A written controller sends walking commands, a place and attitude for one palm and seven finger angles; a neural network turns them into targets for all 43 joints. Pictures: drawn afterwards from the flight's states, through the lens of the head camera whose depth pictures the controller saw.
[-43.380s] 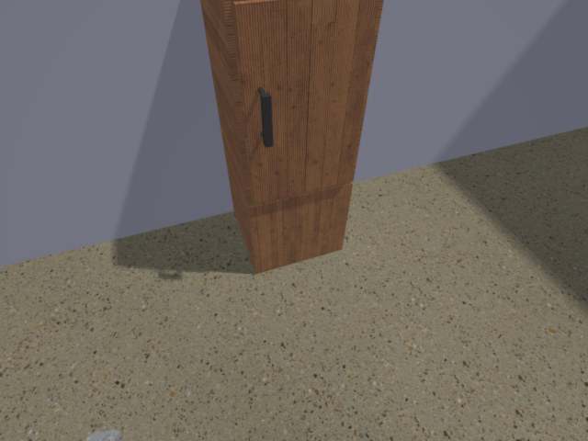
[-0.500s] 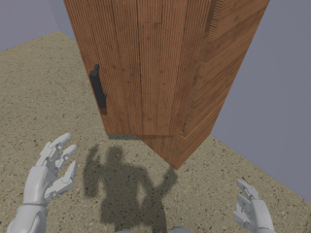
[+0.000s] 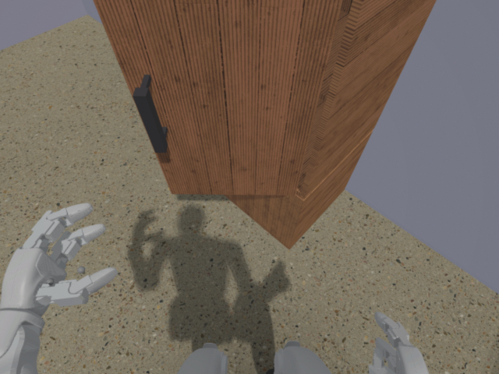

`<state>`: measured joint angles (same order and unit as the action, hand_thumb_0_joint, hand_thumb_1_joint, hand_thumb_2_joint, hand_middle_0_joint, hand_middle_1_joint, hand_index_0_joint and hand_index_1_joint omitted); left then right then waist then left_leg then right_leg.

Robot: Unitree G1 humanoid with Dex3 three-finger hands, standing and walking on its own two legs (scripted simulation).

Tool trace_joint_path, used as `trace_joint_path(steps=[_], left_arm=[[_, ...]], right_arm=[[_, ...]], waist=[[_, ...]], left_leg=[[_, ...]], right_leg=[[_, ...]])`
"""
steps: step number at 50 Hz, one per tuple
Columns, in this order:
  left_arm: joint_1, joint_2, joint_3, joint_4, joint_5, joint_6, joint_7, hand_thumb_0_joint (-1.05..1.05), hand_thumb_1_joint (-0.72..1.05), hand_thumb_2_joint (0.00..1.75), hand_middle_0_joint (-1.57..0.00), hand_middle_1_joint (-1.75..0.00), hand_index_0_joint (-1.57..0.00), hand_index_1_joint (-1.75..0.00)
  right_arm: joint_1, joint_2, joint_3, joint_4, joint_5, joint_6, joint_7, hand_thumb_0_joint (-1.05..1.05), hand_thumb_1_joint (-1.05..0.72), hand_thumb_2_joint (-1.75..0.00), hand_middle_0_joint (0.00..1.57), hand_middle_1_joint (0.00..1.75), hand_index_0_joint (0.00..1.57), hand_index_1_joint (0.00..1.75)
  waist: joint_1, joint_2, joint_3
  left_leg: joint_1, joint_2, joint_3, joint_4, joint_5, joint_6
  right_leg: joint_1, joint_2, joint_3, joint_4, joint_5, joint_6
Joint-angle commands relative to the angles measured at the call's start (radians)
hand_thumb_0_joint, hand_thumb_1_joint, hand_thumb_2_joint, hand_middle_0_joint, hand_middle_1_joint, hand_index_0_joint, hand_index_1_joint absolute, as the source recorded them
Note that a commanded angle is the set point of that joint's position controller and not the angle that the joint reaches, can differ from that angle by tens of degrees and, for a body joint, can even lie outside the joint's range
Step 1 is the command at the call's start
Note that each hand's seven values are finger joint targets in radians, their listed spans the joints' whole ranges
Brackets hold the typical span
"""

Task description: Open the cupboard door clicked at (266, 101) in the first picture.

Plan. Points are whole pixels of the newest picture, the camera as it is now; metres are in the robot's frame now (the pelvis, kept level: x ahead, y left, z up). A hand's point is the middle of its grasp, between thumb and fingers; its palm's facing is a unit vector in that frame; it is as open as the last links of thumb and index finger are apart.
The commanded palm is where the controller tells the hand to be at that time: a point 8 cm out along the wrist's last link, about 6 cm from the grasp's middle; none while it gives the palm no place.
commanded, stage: raise the hand with hooked fingers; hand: left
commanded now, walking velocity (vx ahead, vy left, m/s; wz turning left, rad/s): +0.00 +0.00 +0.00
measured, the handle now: (154, 115) +0.56 +0.20 +0.06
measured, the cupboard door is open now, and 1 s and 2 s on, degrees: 43 43 43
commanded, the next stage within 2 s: move the hooked fingers beside the handle in 1.26 s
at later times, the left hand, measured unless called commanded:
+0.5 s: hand (32, 254) +0.28 +0.32 +0.05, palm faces +0.03 -1.00 -0.02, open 13.7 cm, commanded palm +0.25 +0.37 +0.06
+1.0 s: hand (30, 234) +0.30 +0.32 +0.07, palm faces +0.00 -1.00 -0.02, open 14.0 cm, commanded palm +0.27 +0.37 +0.08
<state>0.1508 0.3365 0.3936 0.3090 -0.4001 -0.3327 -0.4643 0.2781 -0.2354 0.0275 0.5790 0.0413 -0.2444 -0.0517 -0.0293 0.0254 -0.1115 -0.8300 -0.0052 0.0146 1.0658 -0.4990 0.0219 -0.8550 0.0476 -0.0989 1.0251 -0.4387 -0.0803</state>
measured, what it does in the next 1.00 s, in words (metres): shifts its weight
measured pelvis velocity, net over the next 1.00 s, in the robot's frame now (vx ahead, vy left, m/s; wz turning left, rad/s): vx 0.01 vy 0.05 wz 0.00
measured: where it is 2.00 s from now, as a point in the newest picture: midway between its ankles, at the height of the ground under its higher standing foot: outside the picture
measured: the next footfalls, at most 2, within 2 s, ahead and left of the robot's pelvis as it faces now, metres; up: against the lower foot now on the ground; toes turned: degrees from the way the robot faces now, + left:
none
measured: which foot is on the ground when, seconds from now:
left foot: down 0.00-1.00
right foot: down 0.00-1.00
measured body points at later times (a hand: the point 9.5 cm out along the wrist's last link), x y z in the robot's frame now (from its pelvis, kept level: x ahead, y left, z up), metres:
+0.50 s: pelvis +0.01 +0.06 +0.01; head +0.07 +0.08 +0.45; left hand +0.27 +0.37 +0.06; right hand +0.20 -0.17 -0.06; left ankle +0.01 +0.11 -0.67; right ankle +0.03 -0.07 -0.67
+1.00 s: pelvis +0.01 +0.05 +0.02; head +0.07 +0.07 +0.46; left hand +0.29 +0.38 +0.07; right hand +0.15 -0.21 -0.06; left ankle +0.01 +0.11 -0.67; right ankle +0.03 -0.07 -0.67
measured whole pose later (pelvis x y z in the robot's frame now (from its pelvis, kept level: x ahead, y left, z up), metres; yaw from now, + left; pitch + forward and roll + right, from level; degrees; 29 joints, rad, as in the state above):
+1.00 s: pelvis +0.01 +0.05 +0.02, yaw +0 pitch +13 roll -3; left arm -0.03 0.42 0.42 0.43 -0.36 -0.29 -0.52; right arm 0.31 -0.29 0.03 0.54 0.04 -0.18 -0.06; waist -0.02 0.02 -0.11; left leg -0.73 -0.04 0.02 0.98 -0.48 0.09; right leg -0.73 0.02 -0.08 0.90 -0.40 -0.02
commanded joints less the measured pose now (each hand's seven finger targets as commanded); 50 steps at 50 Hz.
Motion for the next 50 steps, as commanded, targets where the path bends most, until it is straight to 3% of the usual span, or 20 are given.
trace_joint_path(steps=[1, 5, 9, 11, 13, 18, 22, 27, 31, 35, 38, 41, 45, 46, 50], left_arm=[[-0.04, 0.158, 0.072, -0.176, -0.005, -0.14, 0.028, 0.0, -0.1, 0.47, -0.27, -0.94, -0.27, -0.94], [-0.071, 0.169, 0.031, -0.175, 0.009, -0.157, -0.011, 0.0, -0.2, 0.43, -0.28, -1.0, -0.28, -1.0], [-0.11, 0.235, 0.068, -0.282, -0.001, -0.152, -0.019, 0.0, -0.29, 0.39, -0.29, -1.07, -0.29, -1.07], [-0.137, 0.266, 0.088, -0.331, -0.003, -0.146, 0.002, 0.0, -0.34, 0.37, -0.29, -1.1, -0.29, -1.1], [-0.098, 0.237, 0.079, -0.324, 0.003, -0.137, 0.026, 0.0, -0.38, 0.35, -0.29, -1.12, -0.29, -1.12], [-0.125, 0.194, 0.042, -0.201, 0.017, -0.066, 0.03, 0.0, -0.5, 0.3, -0.3, -1.2, -0.3, -1.2], [-0.217, 0.21, 0.022, -0.188, 0.031, -0.013, -0.005, 0.0, -0.5, 0.3, -0.3, -1.2, -0.3, -1.2], [-0.296, 0.282, 0.072, -0.25, 0.033, -0.031, -0.004, 0.0, -0.5, 0.3, -0.3, -1.2, -0.3, -1.2], [-0.334, 0.305, 0.097, -0.183, 0.03, -0.041, -0.005, 0.0, -0.5, 0.3, -0.3, -1.2, -0.3, -1.2], [-0.36, 0.304, 0.096, -0.093, 0.026, -0.015, -0.036, 0.0, -0.5, 0.3, -0.3, -1.2, -0.3, -1.2], [-0.392, 0.338, 0.111, -0.081, 0.02, 0.0, -0.067, 0.0, -0.5, 0.3, -0.3, -1.2, -0.3, -1.2], [-0.35, 0.304, 0.081, -0.079, 0.014, 0.001, -0.081, 0.0, -0.5, 0.3, -0.3, -1.2, -0.3, -1.2], [-0.329, 0.315, 0.107, -0.067, 0.008, -0.014, -0.064, 0.0, -0.5, 0.3, -0.3, -1.2, -0.3, -1.2], [-0.342, 0.341, 0.127, -0.073, 0.009, -0.021, -0.058, 0.0, -0.5, 0.3, -0.3, -1.2, -0.3, -1.2], [-0.34, 0.345, 0.138, -0.088, 0.011, -0.04, -0.041, 0.0, -0.5, 0.3, -0.3, -1.2, -0.3, -1.2]], right_arm=[[-0.049, -0.154, -0.076, -0.149, -0.006, -0.058, 0.005, 0.0, -0.9, -0.9, 0.2, 0.3, 0.2, 0.3], [-0.024, -0.182, -0.079, -0.153, 0.0, -0.061, -0.005, 0.0, -0.9, -0.9, 0.2, 0.3, 0.2, 0.3], [-0.016, -0.188, -0.076, -0.163, 0.0, -0.06, -0.016, 0.0, -0.9, -0.9, 0.2, 0.3, 0.2, 0.3], [-0.013, -0.192, -0.073, -0.163, -0.007, -0.059, -0.019, 0.0, -0.9, -0.9, 0.2, 0.3, 0.2, 0.3], [-0.008, -0.186, -0.071, -0.156, -0.006, -0.051, -0.015, 0.0, -0.9, -0.9, 0.2, 0.3, 0.2, 0.3], [-0.008, -0.198, -0.068, -0.171, -0.002, -0.016, -0.011, 0.0, -0.9, -0.9, 0.2, 0.3, 0.2, 0.3], [-0.009, -0.207, -0.064, -0.194, 0.005, -0.002, -0.015, 0.0, -0.9, -0.9, 0.2, 0.3, 0.2, 0.3], [0.0, -0.209, -0.061, -0.188, -0.005, -0.002, -0.018, 0.0, -0.9, -0.9, 0.2, 0.3, 0.2, 0.3], [-0.001, -0.211, -0.055, -0.173, -0.008, 0.006, -0.02, 0.0, -0.9, -0.9, 0.2, 0.3, 0.2, 0.3], [-0.002, -0.211, -0.053, -0.167, 0.0, 0.014, -0.029, 0.0, -0.9, -0.9, 0.2, 0.3, 0.2, 0.3], [0.01, -0.217, -0.056, -0.167, 0.003, 0.016, -0.031, 0.0, -0.9, -0.9, 0.2, 0.3, 0.2, 0.3], [0.017, -0.216, -0.057, -0.172, 0.0, 0.009, -0.022, 0.0, -0.9, -0.9, 0.2, 0.3, 0.2, 0.3], [0.013, -0.212, -0.06, -0.17, -0.002, 0.01, -0.012, 0.0, -0.9, -0.9, 0.2, 0.3, 0.2, 0.3], [0.017, -0.215, -0.061, -0.171, -0.005, 0.01, -0.011, 0.0, -0.9, -0.9, 0.2, 0.3, 0.2, 0.3], [0.014, -0.204, -0.058, -0.175, -0.004, 0.016, -0.011, 0.0, -0.9, -0.9, 0.2, 0.3, 0.2, 0.3]], waist=[[0.033, -0.08, -0.231], [0.016, -0.024, -0.245], [0.04, 0.082, -0.333], [0.045, 0.113, -0.337], [0.047, 0.134, -0.313], [0.026, 0.08, -0.211], [0.022, 0.106, -0.223], [0.035, 0.123, -0.294], [0.034, 0.126, -0.239], [0.026, 0.093, -0.225], [0.032, 0.104, -0.284], [0.036, 0.109, -0.281], [0.035, 0.077, -0.234], [0.037, 0.063, -0.235], [0.037, 0.099, -0.262]], left_leg=[[-0.023, -0.003, -0.051, -0.092, 0.271, 0.011], [0.031, -0.006, -0.052, -0.121, 0.219, 0.019], [0.176, 0.003, -0.074, -0.169, 0.33, 0.003], [0.232, 0.01, -0.095, -0.172, 0.434, -0.022], [0.279, 0.02, -0.109, -0.191, 0.501, -0.045], [0.249, 0.027, -0.134, -0.224, 0.428, -0.066], [0.299, 0.035, -0.164, -0.256, 0.405, -0.082], [0.4, 0.047, -0.199, -0.264, 0.518, -0.11], [0.38, 0.047, -0.211, -0.282, 0.472, -0.118], [0.33, 0.035, -0.183, -0.289, 0.399, -0.094], [0.37, 0.036, -0.177, -0.282, 0.468, -0.095], [0.387, 0.038, -0.175, -0.274, 0.531, -0.094], [0.324, 0.029, -0.154, -0.278, 0.46, -0.079], [0.311, 0.026, -0.151, -0.271, 0.472, -0.078], [0.286, 0.013, -0.113, -0.263, 0.42, -0.057]], right_leg=[[0.301, -0.064, 0.195, -0.155, 0.22, 0.095], [0.228, -0.045, 0.138, -0.155, 0.089, 0.07], [0.237, -0.028, 0.076, -0.118, 0.186, 0.048], [0.211, -0.015, 0.052, -0.094, 0.227, 0.038], [0.183, -0.017, 0.034, -0.101, 0.222, 0.042], [0.133, -0.01, 0.011, -0.118, 0.16, 0.045], [0.121, -0.009, 0.01, -0.131, 0.133, 0.041], [0.12, -0.006, 0.014, -0.126, 0.157, 0.038], [0.108, -0.004, 0.016, -0.129, 0.137, 0.034], [0.15, -0.013, 0.017, -0.16, 0.13, 0.035], [0.174, -0.011, 0.02, -0.171, 0.157, 0.034], [0.176, -0.006, 0.02, -0.176, 0.18, 0.031], [0.187, -0.009, 0.02, -0.185, 0.171, 0.033], [0.201, -0.005, 0.02, -0.18, 0.184, 0.029], [0.239, -0.012, 0.038, -0.192, 0.192, 0.033]])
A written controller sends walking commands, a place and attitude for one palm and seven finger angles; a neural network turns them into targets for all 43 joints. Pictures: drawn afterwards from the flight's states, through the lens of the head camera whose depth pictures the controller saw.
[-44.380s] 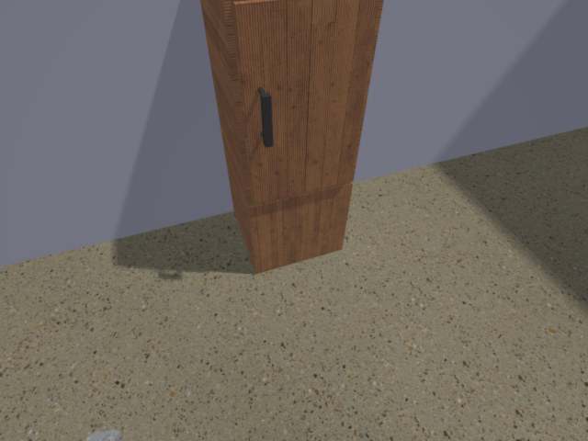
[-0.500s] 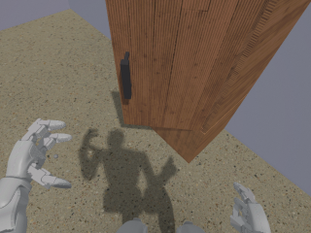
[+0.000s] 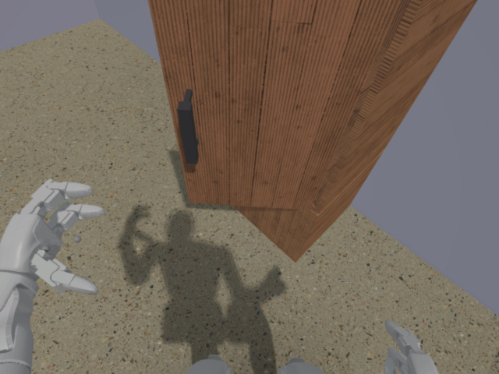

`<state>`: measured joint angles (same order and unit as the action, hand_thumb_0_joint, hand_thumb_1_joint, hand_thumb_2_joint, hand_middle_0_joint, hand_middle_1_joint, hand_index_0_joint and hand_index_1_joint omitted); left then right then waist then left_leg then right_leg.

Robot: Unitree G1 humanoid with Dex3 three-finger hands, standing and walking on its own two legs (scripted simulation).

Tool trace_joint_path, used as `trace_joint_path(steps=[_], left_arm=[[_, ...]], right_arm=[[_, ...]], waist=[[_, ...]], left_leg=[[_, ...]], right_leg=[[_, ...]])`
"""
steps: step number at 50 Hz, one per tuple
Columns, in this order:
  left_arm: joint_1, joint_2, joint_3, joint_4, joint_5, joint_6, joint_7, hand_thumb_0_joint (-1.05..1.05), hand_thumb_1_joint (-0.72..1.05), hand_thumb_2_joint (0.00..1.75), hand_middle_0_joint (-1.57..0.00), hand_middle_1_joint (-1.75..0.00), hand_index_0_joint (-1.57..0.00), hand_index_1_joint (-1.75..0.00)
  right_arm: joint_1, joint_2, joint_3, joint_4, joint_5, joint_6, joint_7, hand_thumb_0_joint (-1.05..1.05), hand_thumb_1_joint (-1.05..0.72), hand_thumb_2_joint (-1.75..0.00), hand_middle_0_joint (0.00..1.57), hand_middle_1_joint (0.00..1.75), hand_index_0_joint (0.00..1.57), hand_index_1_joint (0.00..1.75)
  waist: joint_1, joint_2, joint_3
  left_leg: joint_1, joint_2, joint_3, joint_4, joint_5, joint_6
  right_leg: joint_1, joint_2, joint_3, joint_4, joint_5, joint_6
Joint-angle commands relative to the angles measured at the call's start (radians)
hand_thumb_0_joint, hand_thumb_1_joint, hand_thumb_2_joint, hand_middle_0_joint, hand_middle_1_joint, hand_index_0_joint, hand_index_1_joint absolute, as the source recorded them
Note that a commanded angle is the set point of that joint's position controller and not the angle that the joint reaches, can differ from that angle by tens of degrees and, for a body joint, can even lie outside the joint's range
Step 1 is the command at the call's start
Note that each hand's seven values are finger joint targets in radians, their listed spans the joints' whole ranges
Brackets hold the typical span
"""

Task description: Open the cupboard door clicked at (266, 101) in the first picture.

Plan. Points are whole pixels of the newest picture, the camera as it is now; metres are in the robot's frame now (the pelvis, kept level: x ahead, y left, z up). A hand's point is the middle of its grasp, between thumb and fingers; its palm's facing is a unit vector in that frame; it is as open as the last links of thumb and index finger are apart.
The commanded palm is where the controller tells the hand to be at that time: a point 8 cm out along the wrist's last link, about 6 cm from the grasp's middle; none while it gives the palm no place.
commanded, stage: raise the hand with hooked fingers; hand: left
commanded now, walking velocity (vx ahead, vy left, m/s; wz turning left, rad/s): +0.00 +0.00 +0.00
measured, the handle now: (190, 128) +0.55 +0.15 +0.04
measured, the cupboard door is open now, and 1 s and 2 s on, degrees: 43 43 43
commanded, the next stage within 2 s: move the hooked fingers beside the handle in 0.26 s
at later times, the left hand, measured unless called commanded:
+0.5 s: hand (98, 235) +0.30 +0.24 +0.06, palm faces +0.04 -1.00 -0.02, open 14.0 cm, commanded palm +0.28 +0.30 +0.06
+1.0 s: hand (125, 192) +0.38 +0.23 +0.05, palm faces +0.00 -1.00 -0.01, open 14.0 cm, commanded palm +0.36 +0.28 +0.05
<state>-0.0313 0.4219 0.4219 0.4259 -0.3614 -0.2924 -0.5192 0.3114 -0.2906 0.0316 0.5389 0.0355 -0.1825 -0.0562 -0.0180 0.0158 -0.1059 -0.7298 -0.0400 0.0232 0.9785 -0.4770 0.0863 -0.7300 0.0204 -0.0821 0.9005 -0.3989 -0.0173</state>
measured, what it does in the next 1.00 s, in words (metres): stands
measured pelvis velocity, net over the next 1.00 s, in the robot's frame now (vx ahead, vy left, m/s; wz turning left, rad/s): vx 0.01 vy -0.02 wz -0.02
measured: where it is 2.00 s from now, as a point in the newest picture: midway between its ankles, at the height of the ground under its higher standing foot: outside the picture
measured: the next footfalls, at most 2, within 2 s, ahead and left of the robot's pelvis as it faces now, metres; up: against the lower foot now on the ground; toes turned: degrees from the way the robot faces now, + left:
none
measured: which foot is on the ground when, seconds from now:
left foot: down 0.00-1.00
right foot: down 0.00-1.00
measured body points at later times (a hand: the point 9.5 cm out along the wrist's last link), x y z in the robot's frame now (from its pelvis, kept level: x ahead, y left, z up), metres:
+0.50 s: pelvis +0.00 -0.03 +0.00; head +0.06 -0.02 +0.44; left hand +0.29 +0.30 +0.06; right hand +0.16 -0.28 -0.09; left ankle +0.00 +0.06 -0.68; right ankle +0.02 -0.12 -0.68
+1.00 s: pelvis +0.01 -0.02 -0.01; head +0.10 -0.01 +0.44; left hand +0.37 +0.28 +0.05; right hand +0.11 -0.29 -0.10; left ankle +0.00 +0.06 -0.68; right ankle +0.02 -0.12 -0.68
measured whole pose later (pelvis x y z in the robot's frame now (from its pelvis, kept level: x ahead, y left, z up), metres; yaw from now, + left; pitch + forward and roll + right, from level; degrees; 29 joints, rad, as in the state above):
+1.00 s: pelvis +0.01 -0.02 -0.01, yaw -1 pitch +17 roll -2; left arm -0.32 0.44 0.43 0.69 -0.29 -0.34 -0.47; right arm 0.33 -0.28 0.03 0.57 0.04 -0.11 -0.06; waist -0.06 0.02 -0.12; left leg -0.80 -0.01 0.03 1.00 -0.50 0.06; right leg -0.82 0.05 -0.08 0.94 -0.42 -0.05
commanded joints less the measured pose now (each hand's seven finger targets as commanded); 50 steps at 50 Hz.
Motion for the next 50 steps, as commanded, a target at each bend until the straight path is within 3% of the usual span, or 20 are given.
trace_joint_path(steps=[1, 4, 11, 18, 21, 25, 29, 33, 35, 37, 41, 44, 45, 49, 50], left_arm=[[-0.17, 0.266, 0.108, -0.215, -0.027, -0.085, 0.015, 0.0, -0.5, 0.3, -0.3, -1.2, -0.3, -1.2], [-0.169, 0.248, 0.089, -0.226, -0.025, -0.094, 0.016, 0.0, -0.5, 0.3, -0.3, -1.2, -0.3, -1.2], [-0.174, 0.262, 0.1, -0.182, -0.036, -0.085, 0.005, 0.0, -0.5, 0.3, -0.3, -1.2, -0.3, -1.2], [-0.176, 0.247, 0.092, -0.181, -0.038, -0.084, -0.002, 0.0, -0.5, 0.3, -0.3, -1.2, -0.3, -1.2], [-0.314, 0.27, 0.086, -0.147, -0.027, -0.092, 0.003, 0.0, -0.5, 0.3, -0.3, -1.2, -0.3, -1.2], [-0.369, 0.312, 0.118, -0.052, -0.016, -0.095, -0.004, 0.0, -0.5, 0.3, -0.3, -1.2, -0.3, -1.2], [-0.439, 0.312, 0.09, -0.034, -0.005, -0.093, -0.029, 0.0, -0.5, 0.3, -0.3, -1.2, -0.3, -1.2], [-0.464, 0.337, 0.107, 0.003, -0.001, -0.084, -0.028, 0.0, -0.5, 0.3, -0.3, -1.2, -0.3, -1.2], [-0.444, 0.334, 0.113, 0.04, 0.001, -0.076, -0.017, 0.0, -0.5, 0.3, -0.3, -1.2, -0.3, -1.2], [-0.445, 0.332, 0.114, 0.053, 0.006, -0.071, -0.009, 0.0, -0.5, 0.3, -0.3, -1.2, -0.3, -1.2], [-0.514, 0.307, 0.086, 0.064, 0.022, -0.079, 0.023, 0.0, -0.5, 0.3, -0.3, -1.2, -0.3, -1.2], [-0.512, 0.338, 0.114, 0.044, 0.037, -0.103, 0.042, 0.0, -0.5, 0.3, -0.3, -1.2, -0.3, -1.2], [-0.52, 0.3, 0.078, 0.022, 0.039, -0.111, 0.046, 0.0, -0.5, 0.3, -0.3, -1.2, -0.3, -1.2], [-0.588, 0.303, 0.074, 0.072, 0.054, -0.118, 0.064, 0.0, -0.5, 0.3, -0.3, -1.2, -0.3, -1.2], [-0.606, 0.291, 0.06, 0.08, 0.06, -0.12, 0.071, 0.0, -0.5, 0.3, -0.3, -1.2, -0.3, -1.2]], right_arm=[[-0.015, -0.15, -0.062, -0.137, 0.001, -0.045, -0.007, 0.0, -0.9, -0.9, 0.2, 0.3, 0.2, 0.3], [-0.027, -0.142, -0.059, -0.137, 0.005, -0.046, -0.008, 0.0, -0.9, -0.9, 0.2, 0.3, 0.2, 0.3], [-0.036, -0.14, -0.05, -0.131, 0.007, -0.045, -0.018, 0.0, -0.9, -0.9, 0.2, 0.3, 0.2, 0.3], [-0.043, -0.129, -0.047, -0.132, 0.011, -0.047, -0.02, 0.0, -0.9, -0.9, 0.2, 0.3, 0.2, 0.3], [-0.04, -0.133, -0.041, -0.11, 0.009, -0.045, -0.029, 0.0, -0.9, -0.9, 0.2, 0.3, 0.2, 0.3], [-0.035, -0.135, -0.042, -0.094, 0.014, -0.041, -0.035, 0.0, -0.9, -0.9, 0.2, 0.3, 0.2, 0.3], [-0.021, -0.133, -0.042, -0.088, 0.016, -0.036, -0.034, 0.0, -0.9, -0.9, 0.2, 0.3, 0.2, 0.3], [0.001, -0.139, -0.046, -0.08, 0.015, -0.026, -0.031, 0.0, -0.9, -0.9, 0.2, 0.3, 0.2, 0.3], [0.004, -0.141, -0.047, -0.083, 0.017, -0.019, -0.027, 0.0, -0.9, -0.9, 0.2, 0.3, 0.2, 0.3], [0.014, -0.142, -0.048, -0.087, 0.015, -0.009, -0.021, 0.0, -0.9, -0.9, 0.2, 0.3, 0.2, 0.3], [0.029, -0.144, -0.054, -0.089, 0.014, 0.006, -0.016, 0.0, -0.9, -0.9, 0.2, 0.3, 0.2, 0.3], [0.051, -0.145, -0.061, -0.082, 0.01, 0.022, -0.013, 0.0, -0.9, -0.9, 0.2, 0.3, 0.2, 0.3], [0.048, -0.139, -0.06, -0.086, 0.011, 0.024, -0.01, 0.0, -0.9, -0.9, 0.2, 0.3, 0.2, 0.3], [0.067, -0.145, -0.063, -0.063, 0.008, 0.043, -0.011, 0.0, -0.9, -0.9, 0.2, 0.3, 0.2, 0.3], [0.066, -0.144, -0.062, -0.06, 0.008, 0.046, -0.011, 0.0, -0.9, -0.9, 0.2, 0.3, 0.2, 0.3]], waist=[[0.023, 0.101, -0.27], [0.018, 0.121, -0.268], [0.01, 0.057, -0.24], [0.011, 0.06, -0.263], [-0.018, 0.045, -0.224], [-0.017, 0.041, -0.241], [-0.014, 0.097, -0.318], [-0.01, 0.069, -0.356], [-0.006, 0.065, -0.321], [-0.001, 0.055, -0.334], [-0.019, 0.057, -0.314], [-0.006, 0.066, -0.387], [-0.013, 0.097, -0.393], [-0.035, 0.064, -0.371], [-0.036, 0.086, -0.357]], left_leg=[[0.181, 0.048, -0.121, -0.169, 0.399, -0.12], [0.165, 0.042, -0.108, -0.17, 0.349, -0.106], [0.082, 0.034, -0.086, -0.151, 0.272, -0.072], [0.065, 0.031, -0.066, -0.132, 0.274, -0.058], [0.015, 0.034, -0.065, -0.107, 0.228, -0.054], [-0.024, 0.033, -0.055, -0.089, 0.201, -0.051], [0.02, 0.035, -0.054, -0.09, 0.26, -0.051], [0.028, 0.039, -0.059, -0.089, 0.313, -0.052], [0.01, 0.039, -0.057, -0.097, 0.302, -0.053], [0.015, 0.039, -0.055, -0.1, 0.33, -0.053], [0.024, 0.041, -0.059, -0.102, 0.322, -0.054], [0.066, 0.043, -0.064, -0.11, 0.38, -0.061], [0.096, 0.044, -0.064, -0.112, 0.407, -0.063], [0.098, 0.052, -0.076, -0.11, 0.403, -0.068], [0.104, 0.053, -0.078, -0.114, 0.395, -0.071]], right_leg=[[0.122, 0.021, 0.023, -0.063, 0.159, -0.034], [0.136, 0.016, 0.034, -0.075, 0.15, -0.03], [0.184, 0.015, 0.062, -0.092, 0.15, -0.028], [0.219, 0.003, 0.09, -0.099, 0.18, -0.018], [0.19, 0.003, 0.109, -0.098, 0.134, -0.016], [0.207, -0.011, 0.145, -0.111, 0.095, -0.009], [0.222, -0.008, 0.135, -0.085, 0.179, -0.012], [0.236, -0.004, 0.122, -0.067, 0.25, -0.01], [0.22, -0.004, 0.115, -0.07, 0.24, -0.01], [0.224, 0.002, 0.108, -0.059, 0.27, -0.013], [0.175, 0.008, 0.093, -0.051, 0.251, -0.014], [0.204, 0.006, 0.087, -0.04, 0.292, -0.013], [0.191, 0.007, 0.085, -0.04, 0.304, -0.013], [0.147, 0.013, 0.073, -0.037, 0.279, -0.011], [0.127, 0.011, 0.069, -0.038, 0.262, -0.012]])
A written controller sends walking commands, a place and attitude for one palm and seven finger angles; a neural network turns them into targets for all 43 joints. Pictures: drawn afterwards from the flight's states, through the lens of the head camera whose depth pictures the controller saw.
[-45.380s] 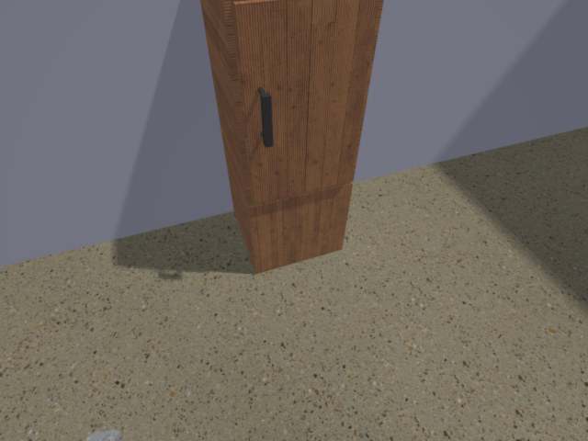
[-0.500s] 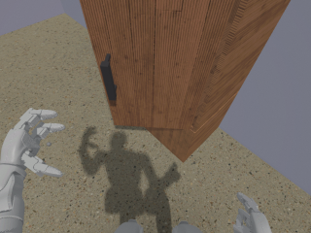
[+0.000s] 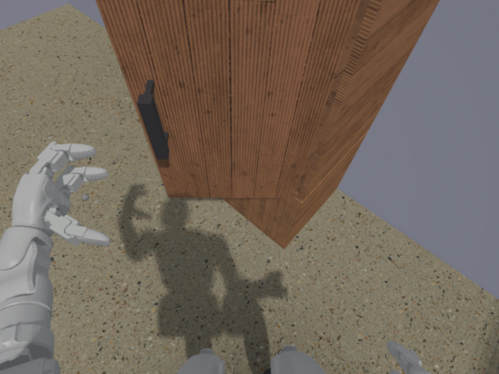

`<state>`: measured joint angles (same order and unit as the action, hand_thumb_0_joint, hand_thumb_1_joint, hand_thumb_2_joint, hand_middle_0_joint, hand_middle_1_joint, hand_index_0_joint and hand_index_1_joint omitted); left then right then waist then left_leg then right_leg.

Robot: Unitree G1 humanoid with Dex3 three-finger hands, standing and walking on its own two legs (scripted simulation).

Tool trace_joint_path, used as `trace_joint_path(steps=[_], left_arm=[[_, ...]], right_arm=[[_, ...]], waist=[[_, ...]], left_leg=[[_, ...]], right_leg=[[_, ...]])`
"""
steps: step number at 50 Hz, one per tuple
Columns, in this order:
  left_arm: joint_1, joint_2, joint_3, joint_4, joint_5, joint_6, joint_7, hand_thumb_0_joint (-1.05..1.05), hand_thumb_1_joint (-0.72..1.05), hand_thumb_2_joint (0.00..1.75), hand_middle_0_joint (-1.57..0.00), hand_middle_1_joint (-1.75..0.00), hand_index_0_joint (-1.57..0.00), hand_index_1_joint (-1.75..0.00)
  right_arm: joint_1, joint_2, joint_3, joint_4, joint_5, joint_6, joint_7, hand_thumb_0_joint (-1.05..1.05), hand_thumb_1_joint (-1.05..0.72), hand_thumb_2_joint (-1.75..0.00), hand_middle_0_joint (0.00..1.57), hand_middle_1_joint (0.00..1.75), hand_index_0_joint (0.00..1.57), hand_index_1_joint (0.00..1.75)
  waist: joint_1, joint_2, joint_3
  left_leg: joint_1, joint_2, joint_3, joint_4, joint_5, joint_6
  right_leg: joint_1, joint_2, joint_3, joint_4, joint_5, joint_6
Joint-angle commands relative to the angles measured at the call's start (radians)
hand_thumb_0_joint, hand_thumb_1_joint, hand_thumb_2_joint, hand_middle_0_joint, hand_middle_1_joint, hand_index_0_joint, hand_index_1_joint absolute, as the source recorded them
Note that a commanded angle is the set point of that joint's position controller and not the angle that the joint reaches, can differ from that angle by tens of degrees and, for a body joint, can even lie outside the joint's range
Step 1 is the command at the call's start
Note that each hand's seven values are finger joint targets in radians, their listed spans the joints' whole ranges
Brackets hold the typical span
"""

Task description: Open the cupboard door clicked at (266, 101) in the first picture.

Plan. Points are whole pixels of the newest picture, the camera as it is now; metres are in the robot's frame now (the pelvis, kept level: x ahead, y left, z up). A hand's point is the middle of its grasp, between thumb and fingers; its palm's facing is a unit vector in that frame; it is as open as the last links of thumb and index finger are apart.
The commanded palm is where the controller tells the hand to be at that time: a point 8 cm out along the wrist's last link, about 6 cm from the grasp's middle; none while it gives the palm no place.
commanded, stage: move the hooked fingers beside the handle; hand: left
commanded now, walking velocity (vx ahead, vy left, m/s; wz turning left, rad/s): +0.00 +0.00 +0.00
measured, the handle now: (156, 121) +0.54 +0.18 +0.04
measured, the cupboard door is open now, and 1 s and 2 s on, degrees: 43 43 43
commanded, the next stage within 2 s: slide the fingers in behind the handle in 1.76 s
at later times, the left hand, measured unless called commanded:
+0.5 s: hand (99, 166) +0.43 +0.25 +0.05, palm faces +0.01 -1.00 +0.01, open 14.0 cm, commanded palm +0.41 +0.30 +0.05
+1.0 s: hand (114, 132) +0.50 +0.25 +0.05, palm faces +0.03 -1.00 -0.01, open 14.0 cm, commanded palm +0.48 +0.29 +0.05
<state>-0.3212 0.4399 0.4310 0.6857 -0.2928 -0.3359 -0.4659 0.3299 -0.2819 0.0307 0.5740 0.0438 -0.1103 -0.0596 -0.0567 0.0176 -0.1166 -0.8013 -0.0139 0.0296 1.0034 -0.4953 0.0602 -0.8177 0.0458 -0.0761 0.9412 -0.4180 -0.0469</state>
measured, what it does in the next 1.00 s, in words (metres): stands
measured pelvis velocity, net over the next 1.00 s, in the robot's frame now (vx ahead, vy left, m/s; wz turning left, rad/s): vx -0.01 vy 0.01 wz -0.02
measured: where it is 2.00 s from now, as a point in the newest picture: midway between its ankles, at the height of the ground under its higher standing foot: outside the picture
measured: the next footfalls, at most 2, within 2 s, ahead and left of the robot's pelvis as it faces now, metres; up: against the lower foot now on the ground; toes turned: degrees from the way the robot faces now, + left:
none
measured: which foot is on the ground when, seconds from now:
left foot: down 0.00-1.00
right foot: down 0.00-1.00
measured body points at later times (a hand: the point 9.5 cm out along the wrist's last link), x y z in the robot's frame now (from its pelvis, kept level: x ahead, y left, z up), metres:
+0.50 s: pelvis -0.01 +0.01 -0.01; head +0.10 +0.04 +0.43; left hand +0.42 +0.31 +0.05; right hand +0.06 -0.26 -0.11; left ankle -0.01 +0.08 -0.68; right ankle +0.02 -0.09 -0.68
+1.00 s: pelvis -0.01 +0.01 -0.02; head +0.14 +0.04 +0.41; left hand +0.49 +0.30 +0.05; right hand -0.01 -0.26 -0.12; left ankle -0.01 +0.08 -0.68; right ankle +0.02 -0.09 -0.68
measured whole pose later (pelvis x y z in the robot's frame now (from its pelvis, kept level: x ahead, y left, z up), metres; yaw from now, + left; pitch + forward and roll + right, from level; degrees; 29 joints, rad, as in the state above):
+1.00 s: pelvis -0.01 +0.01 -0.02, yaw -1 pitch +23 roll -4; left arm -0.88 0.64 0.48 1.19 -0.12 -0.41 -0.37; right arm 0.39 -0.29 0.06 0.61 0.00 0.05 -0.04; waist -0.18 0.02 -0.10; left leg -1.01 0.00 0.02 1.11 -0.52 0.07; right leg -1.00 0.06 -0.09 1.01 -0.42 -0.04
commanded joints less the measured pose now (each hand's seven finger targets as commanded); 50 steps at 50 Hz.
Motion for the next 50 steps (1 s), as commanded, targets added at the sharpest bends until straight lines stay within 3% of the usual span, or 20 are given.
trace_joint_path(steps=[1, 2, 6, 7, 13, 16, 19, 21, 23, 26, 28, 30, 31, 32, 35, 39, 42, 45, 47, 50], left_arm=[[-0.353, 0.253, 0.029, -0.184, -0.012, -0.078, 0.018, 0.0, -0.5, 0.3, -0.3, -1.2, -0.3, -1.2], [-0.336, 0.279, 0.059, -0.145, -0.007, -0.073, 0.022, 0.0, -0.5, 0.3, -0.3, -1.2, -0.3, -1.2], [-0.405, 0.267, 0.031, -0.122, 0.007, -0.077, 0.03, 0.0, -0.5, 0.3, -0.3, -1.2, -0.3, -1.2], [-0.402, 0.294, 0.054, -0.105, 0.016, -0.08, 0.033, 0.0, -0.5, 0.3, -0.3, -1.2, -0.3, -1.2], [-0.523, 0.29, 0.032, -0.012, 0.037, -0.096, 0.045, 0.0, -0.5, 0.3, -0.3, -1.2, -0.3, -1.2], [-0.56, 0.28, 0.013, -0.011, 0.043, -0.109, 0.047, 0.0, -0.5, 0.3, -0.3, -1.2, -0.3, -1.2], [-0.605, 0.309, 0.027, 0.039, 0.056, -0.112, 0.056, 0.0, -0.5, 0.3, -0.3, -1.2, -0.3, -1.2], [-0.663, 0.279, -0.005, 0.058, 0.059, -0.117, 0.06, 0.0, -0.5, 0.3, -0.3, -1.2, -0.3, -1.2], [-0.67, 0.324, 0.032, 0.104, 0.071, -0.12, 0.069, 0.0, -0.5, 0.3, -0.3, -1.2, -0.3, -1.2], [-0.765, 0.342, 0.027, 0.139, 0.084, -0.135, 0.077, 0.0, -0.5, 0.3, -0.3, -1.2, -0.3, -1.2], [-0.794, 0.347, 0.018, 0.161, 0.1, -0.143, 0.082, 0.0, -0.5, 0.3, -0.3, -1.2, -0.3, -1.2], [-0.817, 0.363, 0.029, 0.169, 0.102, -0.151, 0.085, 0.0, -0.5, 0.3, -0.3, -1.2, -0.3, -1.2], [-0.809, 0.397, 0.055, 0.167, 0.1, -0.157, 0.085, 0.0, -0.5, 0.3, -0.3, -1.2, -0.3, -1.2], [-0.814, 0.384, 0.04, 0.174, 0.106, -0.156, 0.083, 0.0, -0.5, 0.3, -0.3, -1.2, -0.3, -1.2], [-0.81, 0.368, 0.031, 0.211, 0.106, -0.144, 0.081, 0.0, -0.5, 0.3, -0.3, -1.2, -0.3, -1.2], [-0.835, 0.407, 0.049, 0.308, 0.121, -0.11, 0.087, 0.0, -0.5, 0.3, -0.3, -1.2, -0.3, -1.2], [-0.927, 0.458, 0.058, 0.3, 0.139, -0.119, 0.094, 0.0, -0.5, 0.3, -0.3, -1.2, -0.3, -1.2], [-0.996, 0.525, 0.086, 0.288, 0.152, -0.139, 0.101, 0.0, -0.5, 0.3, -0.3, -1.2, -0.3, -1.2], [-1.015, 0.535, 0.093, 0.256, 0.153, -0.159, 0.096, 0.0, -0.5, 0.3, -0.3, -1.2, -0.3, -1.2], [-0.929, 0.504, 0.083, 0.302, 0.151, -0.144, 0.08, 0.0, -0.5, 0.3, -0.3, -1.2, -0.3, -1.2]], right_arm=[[0.048, -0.152, -0.059, -0.098, -0.001, -0.024, -0.008, 0.0, -0.9, -0.9, 0.2, 0.3, 0.2, 0.3], [0.057, -0.157, -0.062, -0.087, -0.002, -0.017, -0.008, 0.0, -0.9, -0.9, 0.2, 0.3, 0.2, 0.3], [0.067, -0.156, -0.059, -0.086, -0.004, 0.0, -0.008, 0.0, -0.9, -0.9, 0.2, 0.3, 0.2, 0.3], [0.076, -0.159, -0.062, -0.08, -0.005, 0.006, -0.006, 0.0, -0.9, -0.9, 0.2, 0.3, 0.2, 0.3], [0.088, -0.163, -0.059, -0.061, -0.007, 0.033, -0.003, 0.0, -0.9, -0.9, 0.2, 0.3, 0.2, 0.3], [0.095, -0.167, -0.06, -0.065, -0.01, 0.041, 0.002, 0.0, -0.9, -0.9, 0.2, 0.3, 0.2, 0.3], [0.108, -0.172, -0.062, -0.047, -0.012, 0.058, 0.004, 0.0, -0.9, -0.9, 0.2, 0.3, 0.2, 0.3], [0.113, -0.171, -0.059, -0.045, -0.012, 0.064, 0.005, 0.0, -0.9, -0.9, 0.2, 0.3, 0.2, 0.3], [0.125, -0.178, -0.061, -0.035, -0.015, 0.075, 0.004, 0.0, -0.9, -0.9, 0.2, 0.3, 0.2, 0.3], [0.129, -0.179, -0.054, -0.027, -0.019, 0.086, 0.004, 0.0, -0.9, -0.9, 0.2, 0.3, 0.2, 0.3], [0.138, -0.18, -0.051, -0.022, -0.022, 0.094, 0.005, 0.0, -0.9, -0.9, 0.2, 0.3, 0.2, 0.3], [0.147, -0.184, -0.052, -0.016, -0.028, 0.1, 0.007, 0.0, -0.9, -0.9, 0.2, 0.3, 0.2, 0.3], [0.156, -0.188, -0.053, -0.019, -0.029, 0.105, 0.006, 0.0, -0.9, -0.9, 0.2, 0.3, 0.2, 0.3], [0.16, -0.185, -0.051, -0.018, -0.029, 0.11, 0.008, 0.0, -0.9, -0.9, 0.2, 0.3, 0.2, 0.3], [0.17, -0.185, -0.051, -0.013, -0.031, 0.124, 0.015, 0.0, -0.9, -0.9, 0.2, 0.3, 0.2, 0.3], [0.19, -0.193, -0.047, -0.014, -0.03, 0.145, 0.012, 0.0, -0.9, -0.9, 0.2, 0.3, 0.2, 0.3], [0.197, -0.195, -0.039, -0.019, -0.034, 0.15, 0.01, 0.0, -0.9, -0.9, 0.2, 0.3, 0.2, 0.3], [0.209, -0.2, -0.034, -0.014, -0.039, 0.149, 0.007, 0.0, -0.9, -0.9, 0.2, 0.3, 0.2, 0.3], [0.224, -0.201, -0.037, -0.011, -0.047, 0.151, 0.011, 0.0, -0.9, -0.9, 0.2, 0.3, 0.2, 0.3], [0.234, -0.2, -0.038, -0.01, -0.047, 0.161, 0.02, 0.0, -0.9, -0.9, 0.2, 0.3, 0.2, 0.3]], waist=[[-0.004, 0.098, -0.344], [0.004, 0.082, -0.35], [-0.007, 0.078, -0.37], [0.002, 0.081, -0.384], [-0.026, 0.081, -0.351], [-0.021, 0.131, -0.387], [-0.031, 0.101, -0.385], [-0.045, 0.101, -0.38], [-0.039, 0.09, -0.39], [-0.057, 0.114, -0.37], [-0.059, 0.148, -0.399], [-0.065, 0.136, -0.43], [-0.054, 0.13, -0.454], [-0.059, 0.146, -0.472], [-0.063, 0.152, -0.453], [-0.088, 0.063, -0.389], [-0.099, 0.121, -0.399], [-0.114, 0.122, -0.439], [-0.105, 0.192, -0.527], [-0.096, 0.213, -0.533]], left_leg=[[0.186, 0.025, -0.086, -0.133, 0.436, -0.046], [0.19, 0.027, -0.085, -0.135, 0.423, -0.048], [0.195, 0.028, -0.089, -0.128, 0.459, -0.05], [0.209, 0.032, -0.093, -0.128, 0.482, -0.056], [0.206, 0.037, -0.103, -0.119, 0.447, -0.062], [0.252, 0.039, -0.118, -0.116, 0.499, -0.076], [0.241, 0.043, -0.12, -0.11, 0.473, -0.075], [0.238, 0.042, -0.126, -0.103, 0.475, -0.072], [0.23, 0.043, -0.127, -0.103, 0.458, -0.074], [0.21, 0.041, -0.132, -0.096, 0.415, -0.071], [0.233, 0.043, -0.138, -0.092, 0.431, -0.077], [0.233, 0.042, -0.135, -0.081, 0.436, -0.074], [0.236, 0.042, -0.137, -0.074, 0.477, -0.075], [0.252, 0.044, -0.137, -0.074, 0.5, -0.077], [0.24, 0.047, -0.134, -0.073, 0.497, -0.075], [0.127, 0.042, -0.12, -0.069, 0.395, -0.046], [0.104, 0.037, -0.113, -0.06, 0.354, -0.04], [0.082, 0.037, -0.114, -0.037, 0.356, -0.033], [0.166, 0.041, -0.125, -0.027, 0.447, -0.05], [0.207, 0.048, -0.127, -0.021, 0.527, -0.059]], right_leg=[[0.206, -0.01, 0.063, -0.076, 0.291, 0.013], [0.207, -0.01, 0.064, -0.081, 0.28, 0.015], [0.205, -0.01, 0.062, -0.072, 0.303, 0.014], [0.205, -0.01, 0.061, -0.071, 0.309, 0.014], [0.134, -0.007, 0.051, -0.067, 0.262, 0.014], [0.111, -0.005, 0.045, -0.056, 0.256, 0.006], [0.092, -0.004, 0.045, -0.059, 0.242, 0.012], [0.072, -0.002, 0.042, -0.051, 0.237, 0.009], [0.071, -0.003, 0.042, -0.051, 0.229, 0.011], [0.041, -0.001, 0.042, -0.044, 0.201, 0.007], [0.022, -0.001, 0.041, -0.038, 0.196, 0.008], [0.033, -0.001, 0.043, -0.038, 0.206, 0.011], [0.052, 0.003, 0.043, -0.029, 0.231, 0.007], [0.049, 0.004, 0.043, -0.028, 0.24, 0.01], [0.04, 0.004, 0.041, -0.035, 0.239, 0.013], [0.053, 0.006, 0.05, -0.042, 0.226, 0.019], [0.049, 0.005, 0.06, -0.038, 0.21, 0.016], [0.067, 0.005, 0.071, -0.028, 0.224, 0.018], [0.056, 0.009, 0.063, -0.011, 0.264, 0.013], [0.041, 0.013, 0.055, -0.012, 0.294, 0.013]])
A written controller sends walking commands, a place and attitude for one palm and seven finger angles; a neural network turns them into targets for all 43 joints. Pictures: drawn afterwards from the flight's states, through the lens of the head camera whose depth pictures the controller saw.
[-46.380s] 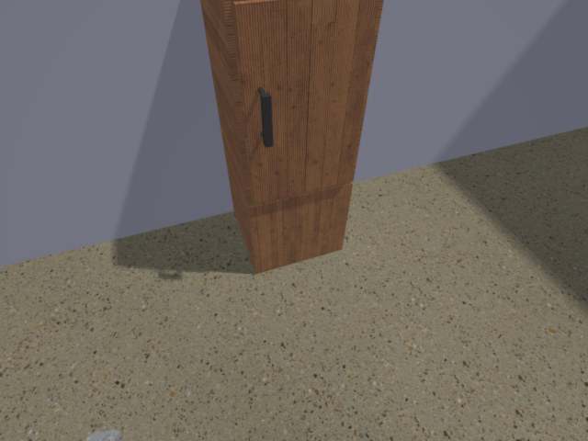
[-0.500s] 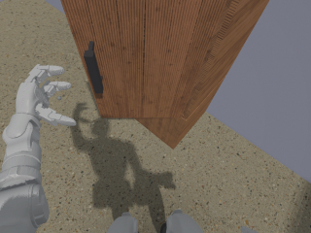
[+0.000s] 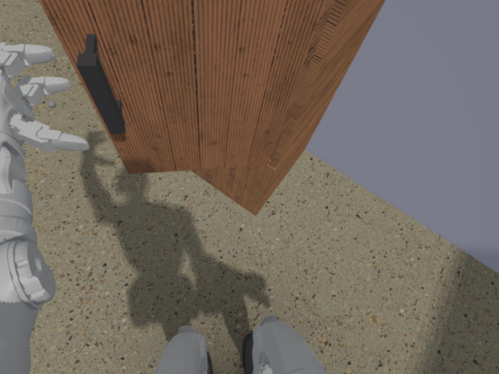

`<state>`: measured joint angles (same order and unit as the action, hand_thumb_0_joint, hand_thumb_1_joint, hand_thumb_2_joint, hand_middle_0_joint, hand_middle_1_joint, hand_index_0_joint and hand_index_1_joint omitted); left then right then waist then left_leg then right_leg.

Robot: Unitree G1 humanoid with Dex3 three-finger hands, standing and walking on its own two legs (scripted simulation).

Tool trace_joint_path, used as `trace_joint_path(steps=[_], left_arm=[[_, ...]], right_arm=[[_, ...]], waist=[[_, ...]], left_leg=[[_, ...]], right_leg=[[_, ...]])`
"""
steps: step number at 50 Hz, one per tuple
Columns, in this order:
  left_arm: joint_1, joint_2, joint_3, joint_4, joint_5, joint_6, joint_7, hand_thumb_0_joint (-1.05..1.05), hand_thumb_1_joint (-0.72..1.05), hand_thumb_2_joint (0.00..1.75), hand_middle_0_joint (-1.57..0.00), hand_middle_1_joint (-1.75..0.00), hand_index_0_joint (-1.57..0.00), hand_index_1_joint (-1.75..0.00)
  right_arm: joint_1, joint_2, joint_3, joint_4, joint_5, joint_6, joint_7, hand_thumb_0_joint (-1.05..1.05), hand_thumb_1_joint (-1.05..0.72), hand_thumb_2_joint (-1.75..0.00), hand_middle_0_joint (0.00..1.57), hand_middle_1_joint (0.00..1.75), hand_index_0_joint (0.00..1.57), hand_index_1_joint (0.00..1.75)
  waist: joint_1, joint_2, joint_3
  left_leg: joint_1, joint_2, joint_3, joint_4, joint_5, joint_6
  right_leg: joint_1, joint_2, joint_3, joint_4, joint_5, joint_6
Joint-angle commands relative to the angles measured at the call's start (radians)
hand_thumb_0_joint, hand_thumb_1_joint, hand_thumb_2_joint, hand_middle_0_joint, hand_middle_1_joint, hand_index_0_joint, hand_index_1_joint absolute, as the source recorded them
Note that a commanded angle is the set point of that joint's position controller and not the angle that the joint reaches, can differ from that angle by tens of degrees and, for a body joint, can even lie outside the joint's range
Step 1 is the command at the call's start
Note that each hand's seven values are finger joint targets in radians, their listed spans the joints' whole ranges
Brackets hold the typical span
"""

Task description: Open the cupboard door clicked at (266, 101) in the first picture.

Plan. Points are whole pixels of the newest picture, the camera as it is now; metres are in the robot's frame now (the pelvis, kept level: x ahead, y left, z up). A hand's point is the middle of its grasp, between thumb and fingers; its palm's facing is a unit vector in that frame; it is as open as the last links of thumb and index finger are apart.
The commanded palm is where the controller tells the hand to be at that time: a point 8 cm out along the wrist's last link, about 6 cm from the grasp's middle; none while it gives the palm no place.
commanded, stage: move the hooked fingers beside the handle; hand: left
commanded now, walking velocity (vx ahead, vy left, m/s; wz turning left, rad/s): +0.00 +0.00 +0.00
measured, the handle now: (105, 88) +0.54 +0.19 +0.06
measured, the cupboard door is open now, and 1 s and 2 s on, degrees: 43 43 42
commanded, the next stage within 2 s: slide the fingers in behind the handle in 0.76 s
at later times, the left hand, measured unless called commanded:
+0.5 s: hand (63, 109) +0.50 +0.24 +0.06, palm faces +0.02 -1.00 -0.01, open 14.0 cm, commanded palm +0.48 +0.28 +0.06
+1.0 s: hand (62, 109) +0.49 +0.24 +0.07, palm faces +0.02 -1.00 +0.00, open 14.0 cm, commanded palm +0.47 +0.27 +0.07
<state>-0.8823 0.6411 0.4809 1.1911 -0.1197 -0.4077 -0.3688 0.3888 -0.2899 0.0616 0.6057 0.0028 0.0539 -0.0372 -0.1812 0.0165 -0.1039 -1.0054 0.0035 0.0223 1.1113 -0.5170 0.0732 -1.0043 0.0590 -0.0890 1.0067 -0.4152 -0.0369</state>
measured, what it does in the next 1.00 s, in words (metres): stands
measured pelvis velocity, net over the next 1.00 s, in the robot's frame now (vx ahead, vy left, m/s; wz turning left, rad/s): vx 0.01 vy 0.00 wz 0.01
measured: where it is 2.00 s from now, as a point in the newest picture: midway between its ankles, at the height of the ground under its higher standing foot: outside the picture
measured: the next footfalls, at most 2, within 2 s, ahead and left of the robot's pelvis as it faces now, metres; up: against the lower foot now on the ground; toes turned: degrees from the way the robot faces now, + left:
none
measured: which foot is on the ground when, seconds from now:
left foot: down 0.00-1.00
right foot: down 0.00-1.00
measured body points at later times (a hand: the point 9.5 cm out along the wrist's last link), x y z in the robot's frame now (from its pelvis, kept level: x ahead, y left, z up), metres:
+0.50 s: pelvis +0.01 +0.00 +0.01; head +0.15 +0.04 +0.43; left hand +0.49 +0.29 +0.07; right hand +0.04 -0.27 -0.10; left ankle +0.00 +0.07 -0.66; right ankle +0.03 -0.10 -0.66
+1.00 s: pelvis +0.01 +0.00 +0.01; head +0.14 +0.04 +0.43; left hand +0.49 +0.29 +0.07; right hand +0.02 -0.27 -0.10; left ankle +0.00 +0.07 -0.66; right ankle +0.03 -0.10 -0.66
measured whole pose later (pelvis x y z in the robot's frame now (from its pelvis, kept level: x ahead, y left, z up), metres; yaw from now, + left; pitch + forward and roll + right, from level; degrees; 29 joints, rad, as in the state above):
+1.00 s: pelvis +0.01 +0.00 +0.01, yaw +0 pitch +23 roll -5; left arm -0.82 0.55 0.41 1.13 -0.16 -0.41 -0.36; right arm 0.39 -0.28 0.04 0.62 0.01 0.09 -0.02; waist -0.15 0.02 -0.12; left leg -0.96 0.00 0.01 1.09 -0.52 0.07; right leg -0.96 0.06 -0.09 0.98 -0.42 -0.03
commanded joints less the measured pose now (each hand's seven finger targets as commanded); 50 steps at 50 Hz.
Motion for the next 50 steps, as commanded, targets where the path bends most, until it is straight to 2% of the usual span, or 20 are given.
trace_joint_path(steps=[1, 3, 5, 6, 7, 10, 14, 17, 20, 25, 28, 29, 32, 35, 38, 41, 43, 45, 48, 50], left_arm=[[-0.343, 0.273, 0.015, -0.19, -0.031, -0.06, -0.028, 0.0, -0.5, 0.3, -0.3, -1.2, -0.3, -1.2], [-0.282, 0.256, 0.01, -0.173, -0.038, -0.024, -0.043, 0.0, -0.5, 0.3, -0.3, -1.2, -0.3, -1.2], [-0.259, 0.232, -0.005, -0.196, -0.044, -0.003, -0.05, 0.0, -0.5, 0.3, -0.3, -1.2, -0.3, -1.2], [-0.239, 0.253, 0.02, -0.214, -0.049, -0.007, -0.048, 0.0, -0.5, 0.3, -0.3, -1.2, -0.3, -1.2], [-0.265, 0.233, -0.002, -0.233, -0.047, -0.01, -0.045, 0.0, -0.5, 0.3, -0.3, -1.2, -0.3, -1.2], [-0.293, 0.275, 0.05, -0.292, -0.053, -0.048, -0.006, 0.0, -0.5, 0.3, -0.3, -1.2, -0.3, -1.2], [-0.357, 0.26, 0.033, -0.342, -0.036, -0.1, 0.028, 0.0, -0.5, 0.3, -0.3, -1.2, -0.3, -1.2], [-0.329, 0.194, -0.02, -0.273, -0.026, -0.087, 0.023, 0.0, -0.5, 0.3, -0.3, -1.2, -0.3, -1.2], [-0.325, 0.152, -0.063, -0.186, -0.024, -0.043, 0.009, 0.0, -0.5, 0.3, -0.3, -1.2, -0.3, -1.2], [-0.341, 0.213, -0.011, -0.211, -0.028, -0.046, 0.016, 0.0, -0.5, 0.3, -0.3, -1.2, -0.3, -1.2], [-0.357, 0.239, 0.016, -0.297, -0.032, -0.091, 0.029, 0.0, -0.5, 0.3, -0.3, -1.2, -0.3, -1.2], [-0.324, 0.268, 0.042, -0.297, -0.028, -0.096, 0.035, 0.0, -0.5, 0.3, -0.3, -1.2, -0.3, -1.2], [-0.328, 0.233, 0.01, -0.263, -0.025, -0.084, 0.028, 0.0, -0.5, 0.3, -0.3, -1.2, -0.3, -1.2], [-0.284, 0.246, 0.007, -0.188, -0.021, -0.041, 0.012, 0.0, -0.5, 0.3, -0.3, -1.2, -0.3, -1.2], [-0.314, 0.246, 0.002, -0.26, -0.03, -0.053, -0.006, 0.0, -0.5, 0.3, -0.3, -1.2, -0.3, -1.2], [-0.383, 0.189, -0.039, -0.297, -0.052, -0.08, -0.01, 0.0, -0.5, 0.3, -0.3, -1.2, -0.3, -1.2], [-0.37, 0.21, -0.016, -0.306, -0.054, -0.093, -0.009, 0.0, -0.5, 0.3, -0.3, -1.2, -0.3, -1.2], [-0.345, 0.14, -0.062, -0.278, -0.057, -0.082, -0.007, 0.0, -0.5, 0.3, -0.3, -1.2, -0.3, -1.2], [-0.317, 0.131, -0.062, -0.241, -0.051, -0.059, 0.006, 0.0, -0.5, 0.3, -0.3, -1.2, -0.3, -1.2], [-0.302, 0.139, -0.059, -0.245, -0.04, -0.046, 0.023, 0.0, -0.5, 0.3, -0.3, -1.2, -0.3, -1.2]], right_arm=[[0.184, -0.191, -0.069, -0.044, -0.005, 0.002, 0.001, 0.0, -0.9, -0.9, 0.2, 0.3, 0.2, 0.3], [0.185, -0.194, -0.073, -0.049, -0.001, 0.017, 0.003, 0.0, -0.9, -0.9, 0.2, 0.3, 0.2, 0.3], [0.184, -0.188, -0.073, -0.064, 0.004, 0.027, 0.005, 0.0, -0.9, -0.9, 0.2, 0.3, 0.2, 0.3], [0.186, -0.191, -0.077, -0.072, 0.003, 0.028, 0.005, 0.0, -0.9, -0.9, 0.2, 0.3, 0.2, 0.3], [0.181, -0.186, -0.076, -0.071, 0.003, 0.033, 0.007, 0.0, -0.9, -0.9, 0.2, 0.3, 0.2, 0.3], [0.177, -0.187, -0.086, -0.068, 0.0, 0.03, 0.007, 0.0, -0.9, -0.9, 0.2, 0.3, 0.2, 0.3], [0.171, -0.178, -0.084, -0.05, -0.006, 0.024, 0.01, 0.0, -0.9, -0.9, 0.2, 0.3, 0.2, 0.3], [0.17, -0.175, -0.083, -0.035, -0.003, 0.029, 0.011, 0.0, -0.9, -0.9, 0.2, 0.3, 0.2, 0.3], [0.169, -0.18, -0.078, -0.034, 0.002, 0.034, 0.008, 0.0, -0.9, -0.9, 0.2, 0.3, 0.2, 0.3], [0.163, -0.18, -0.076, -0.051, -0.002, 0.029, 0.002, 0.0, -0.9, -0.9, 0.2, 0.3, 0.2, 0.3], [0.162, -0.176, -0.081, -0.053, -0.007, 0.022, 0.008, 0.0, -0.9, -0.9, 0.2, 0.3, 0.2, 0.3], [0.16, -0.179, -0.084, -0.058, -0.009, 0.019, 0.009, 0.0, -0.9, -0.9, 0.2, 0.3, 0.2, 0.3], [0.155, -0.172, -0.078, -0.052, -0.003, 0.024, 0.011, 0.0, -0.9, -0.9, 0.2, 0.3, 0.2, 0.3], [0.155, -0.181, -0.074, -0.06, 0.004, 0.031, 0.005, 0.0, -0.9, -0.9, 0.2, 0.3, 0.2, 0.3], [0.153, -0.179, -0.074, -0.066, 0.005, 0.028, 0.001, 0.0, -0.9, -0.9, 0.2, 0.3, 0.2, 0.3], [0.154, -0.173, -0.074, -0.054, 0.003, 0.022, 0.001, 0.0, -0.9, -0.9, 0.2, 0.3, 0.2, 0.3], [0.156, -0.18, -0.08, -0.042, 0.001, 0.021, 0.002, 0.0, -0.9, -0.9, 0.2, 0.3, 0.2, 0.3], [0.154, -0.173, -0.08, -0.036, 0.002, 0.021, 0.006, 0.0, -0.9, -0.9, 0.2, 0.3, 0.2, 0.3], [0.162, -0.177, -0.083, -0.031, 0.002, 0.026, 0.009, 0.0, -0.9, -0.9, 0.2, 0.3, 0.2, 0.3], [0.158, -0.175, -0.082, -0.04, 0.004, 0.031, 0.01, 0.0, -0.9, -0.9, 0.2, 0.3, 0.2, 0.3]], waist=[[0.027, 0.212, -0.542], [0.028, 0.154, -0.521], [0.033, 0.149, -0.501], [0.048, 0.15, -0.5], [0.036, 0.152, -0.493], [0.04, 0.119, -0.485], [0.036, 0.213, -0.518], [0.021, 0.208, -0.475], [0.001, 0.138, -0.405], [0.019, 0.133, -0.474], [0.036, 0.182, -0.563], [0.05, 0.165, -0.563], [0.031, 0.163, -0.517], [0.025, 0.096, -0.427], [0.037, 0.174, -0.503], [0.008, 0.162, -0.484], [0.027, 0.202, -0.525], [0.019, 0.201, -0.501], [0.021, 0.149, -0.47], [0.031, 0.155, -0.453]], left_leg=[[0.437, 0.034, -0.125, -0.133, 0.593, -0.076], [0.402, 0.037, -0.111, -0.135, 0.592, -0.062], [0.381, 0.033, -0.1, -0.147, 0.582, -0.054], [0.39, 0.034, -0.106, -0.146, 0.607, -0.057], [0.396, 0.036, -0.104, -0.149, 0.593, -0.058], [0.381, 0.034, -0.103, -0.152, 0.547, -0.056], [0.462, 0.036, -0.115, -0.142, 0.601, -0.078], [0.489, 0.044, -0.126, -0.143, 0.627, -0.086], [0.415, 0.037, -0.123, -0.154, 0.529, -0.071], [0.399, 0.03, -0.118, -0.137, 0.552, -0.068], [0.47, 0.036, -0.126, -0.121, 0.662, -0.087], [0.454, 0.036, -0.123, -0.123, 0.659, -0.086], [0.414, 0.033, -0.109, -0.123, 0.612, -0.072], [0.32, 0.026, -0.097, -0.146, 0.48, -0.051], [0.384, 0.026, -0.1, -0.144, 0.523, -0.059], [0.417, 0.031, -0.115, -0.134, 0.547, -0.064], [0.464, 0.035, -0.124, -0.135, 0.578, -0.079], [0.471, 0.036, -0.124, -0.138, 0.576, -0.08], [0.449, 0.036, -0.13, -0.145, 0.569, -0.078], [0.431, 0.032, -0.125, -0.156, 0.548, -0.078]], right_leg=[[0.22, 0.004, 0.059, -0.077, 0.302, 0.001], [0.248, 0.004, 0.063, -0.09, 0.333, 0.011], [0.273, 0.002, 0.065, -0.101, 0.352, 0.012], [0.27, 0.004, 0.061, -0.095, 0.355, 0.006], [0.257, 0.004, 0.06, -0.099, 0.345, 0.01], [0.275, 0.006, 0.067, -0.104, 0.332, 0.01], [0.233, 0.007, 0.065, -0.09, 0.319, 0.005], [0.181, 0.008, 0.053, -0.097, 0.295, 0.007], [0.182, 0.006, 0.052, -0.107, 0.266, 0.009], [0.22, 0.001, 0.059, -0.088, 0.306, 0.007], [0.233, 0.003, 0.06, -0.072, 0.352, 0.007], [0.258, 0.003, 0.061, -0.072, 0.357, 0.006], [0.256, 0.004, 0.066, -0.079, 0.356, 0.01], [0.28, 0.002, 0.07, -0.099, 0.314, 0.011], [0.276, 0.001, 0.072, -0.093, 0.327, 0.006], [0.228, 0.006, 0.063, -0.092, 0.314, 0.006], [0.218, 0.006, 0.061, -0.09, 0.306, 0.004], [0.193, 0.006, 0.055, -0.097, 0.289, 0.005], [0.193, 0.006, 0.048, -0.1, 0.28, 0.006], [0.202, 0.003, 0.048, -0.101, 0.275, 0.004]])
